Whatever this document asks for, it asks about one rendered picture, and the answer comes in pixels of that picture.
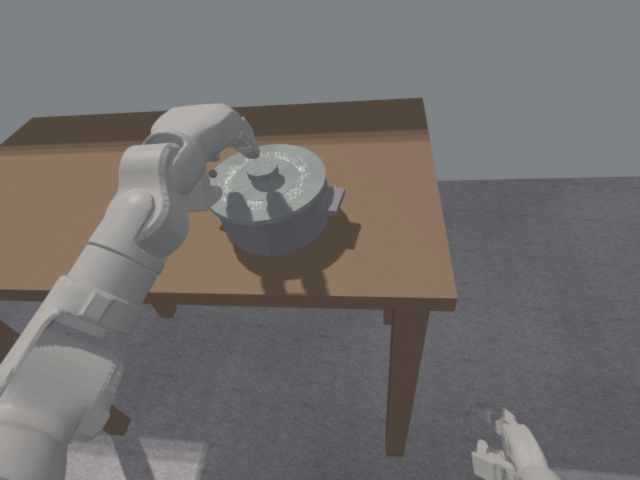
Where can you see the table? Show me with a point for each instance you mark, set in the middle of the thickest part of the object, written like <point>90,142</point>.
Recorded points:
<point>387,249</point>

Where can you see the left robot hand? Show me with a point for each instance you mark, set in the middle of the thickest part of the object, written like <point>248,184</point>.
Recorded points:
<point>213,127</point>

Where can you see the left robot upper arm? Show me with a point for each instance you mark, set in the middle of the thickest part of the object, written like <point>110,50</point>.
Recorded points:
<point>62,392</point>

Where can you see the pot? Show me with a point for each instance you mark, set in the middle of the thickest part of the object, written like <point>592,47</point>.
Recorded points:
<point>291,234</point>

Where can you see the knob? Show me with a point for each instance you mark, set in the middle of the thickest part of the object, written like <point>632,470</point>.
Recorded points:
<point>262,169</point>

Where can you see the lid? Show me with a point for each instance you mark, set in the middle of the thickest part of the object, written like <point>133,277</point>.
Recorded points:
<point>299,183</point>

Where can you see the right robot hand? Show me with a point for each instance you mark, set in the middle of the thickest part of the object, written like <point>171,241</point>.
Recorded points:
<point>492,461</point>

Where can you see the left robot forearm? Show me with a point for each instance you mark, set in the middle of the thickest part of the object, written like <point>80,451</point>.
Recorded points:
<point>144,223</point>

